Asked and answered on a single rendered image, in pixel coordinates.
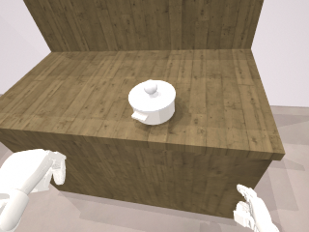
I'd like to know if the robot right forearm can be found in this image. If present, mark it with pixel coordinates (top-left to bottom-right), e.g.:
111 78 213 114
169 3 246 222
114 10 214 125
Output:
253 220 279 232

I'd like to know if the robot left forearm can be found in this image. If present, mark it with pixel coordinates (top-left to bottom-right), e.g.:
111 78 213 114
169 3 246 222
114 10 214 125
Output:
0 187 30 232

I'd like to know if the robot right hand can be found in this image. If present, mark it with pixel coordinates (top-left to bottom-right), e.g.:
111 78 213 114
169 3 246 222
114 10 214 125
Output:
233 184 272 230

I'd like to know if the knob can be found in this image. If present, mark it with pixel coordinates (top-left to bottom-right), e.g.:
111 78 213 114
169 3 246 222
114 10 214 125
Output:
143 79 157 95

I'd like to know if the robot left hand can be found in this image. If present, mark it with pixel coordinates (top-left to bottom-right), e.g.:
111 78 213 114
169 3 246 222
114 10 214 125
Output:
0 149 67 195

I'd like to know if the table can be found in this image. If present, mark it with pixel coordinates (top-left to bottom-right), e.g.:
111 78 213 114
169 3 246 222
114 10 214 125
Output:
0 0 286 219

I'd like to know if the lid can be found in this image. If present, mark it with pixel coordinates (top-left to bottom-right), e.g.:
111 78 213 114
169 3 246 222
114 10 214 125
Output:
128 80 176 113

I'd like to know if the pot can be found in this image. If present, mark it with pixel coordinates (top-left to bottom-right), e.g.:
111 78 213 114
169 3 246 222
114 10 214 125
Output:
131 101 175 125

